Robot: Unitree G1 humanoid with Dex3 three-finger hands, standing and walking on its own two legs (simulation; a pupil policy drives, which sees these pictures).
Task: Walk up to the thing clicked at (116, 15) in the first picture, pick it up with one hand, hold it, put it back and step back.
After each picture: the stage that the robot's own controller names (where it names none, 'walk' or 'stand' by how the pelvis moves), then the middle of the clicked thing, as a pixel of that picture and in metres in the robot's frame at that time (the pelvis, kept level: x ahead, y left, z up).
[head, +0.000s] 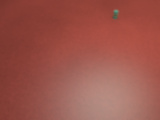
stand; (115, 14) +2.12 -0.47 -0.72
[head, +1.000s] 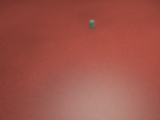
walk; (92, 24) +2.02 +0.01 -0.69
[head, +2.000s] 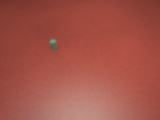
walk; (53, 45) +1.41 +0.41 -0.72
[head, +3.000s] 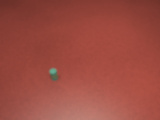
walk; (53, 74) +0.94 +0.35 -0.72
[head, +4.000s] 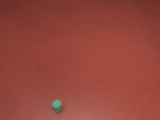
walk; (57, 107) +0.59 +0.23 -0.69
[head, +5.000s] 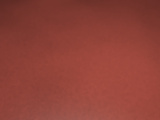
stand; out of the picture +0.39 +0.22 -0.70
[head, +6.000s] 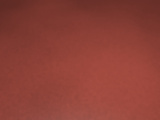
stand; out of the picture +0.35 +0.21 -0.73
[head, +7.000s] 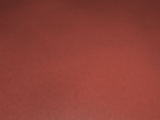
stand; out of the picture +0.36 +0.22 -0.73
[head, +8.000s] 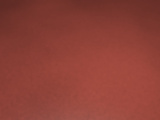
stand; out of the picture +0.34 +0.23 -0.73
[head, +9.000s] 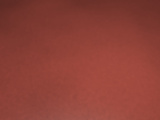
stand; out of the picture +0.33 +0.23 -0.73
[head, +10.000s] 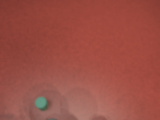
go down; (42, 104) +0.38 +0.23 -0.55
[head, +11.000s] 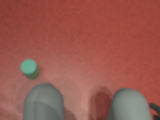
go down; (30, 70) +0.42 +0.26 -0.31
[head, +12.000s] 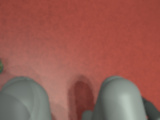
close in; out of the picture +0.39 +0.30 -0.24
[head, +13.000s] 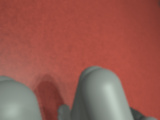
close; out of the picture +0.38 +0.31 -0.21
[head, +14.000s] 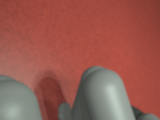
lift; out of the picture +0.37 +0.31 -0.21
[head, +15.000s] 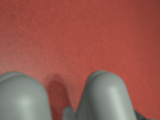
lift; out of the picture +0.33 +0.27 -0.20
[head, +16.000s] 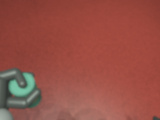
lift; (27, 91) +0.32 +0.19 +0.00
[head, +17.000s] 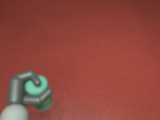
hold; (40, 93) +0.33 +0.16 +0.01
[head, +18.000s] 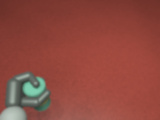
hold; (38, 94) +0.33 +0.17 +0.00
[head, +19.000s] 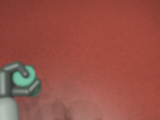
crouch; (28, 82) +0.37 +0.20 -0.06
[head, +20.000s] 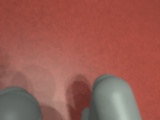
lower; out of the picture +0.43 +0.31 -0.14
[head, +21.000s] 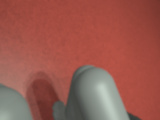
lower; out of the picture +0.39 +0.32 -0.22
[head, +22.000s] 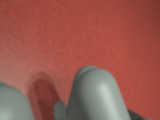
lower; out of the picture +0.39 +0.32 -0.22
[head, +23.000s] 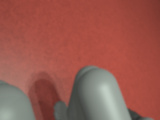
lower; out of the picture +0.39 +0.32 -0.22
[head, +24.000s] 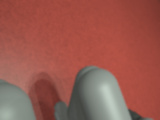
lower; out of the picture +0.38 +0.32 -0.22
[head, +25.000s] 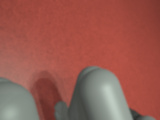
withdraw; out of the picture +0.38 +0.31 -0.22
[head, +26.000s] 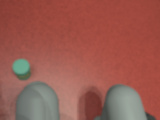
walk; (22, 70) +0.41 +0.27 -0.29
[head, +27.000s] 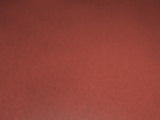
stand; out of the picture +0.35 +0.19 -0.65
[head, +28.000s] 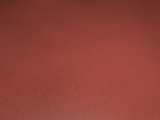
stand; out of the picture +0.38 +0.21 -0.67
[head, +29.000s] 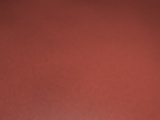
stand; out of the picture +0.37 +0.20 -0.69
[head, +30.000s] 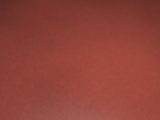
walk; out of the picture +0.38 +0.20 -0.72
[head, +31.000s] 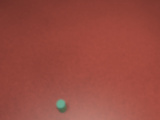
walk; (61, 106) +0.51 +0.20 -0.70
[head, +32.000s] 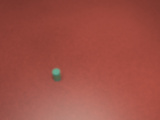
walk; (56, 75) +0.81 +0.21 -0.69
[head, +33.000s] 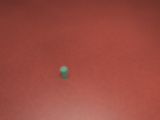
stand; (64, 72) +0.99 +0.22 -0.71
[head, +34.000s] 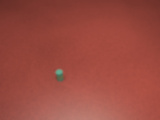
stand; (59, 75) +0.98 +0.26 -0.73
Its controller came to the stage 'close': yes
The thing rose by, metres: 0.70
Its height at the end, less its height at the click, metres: +0.00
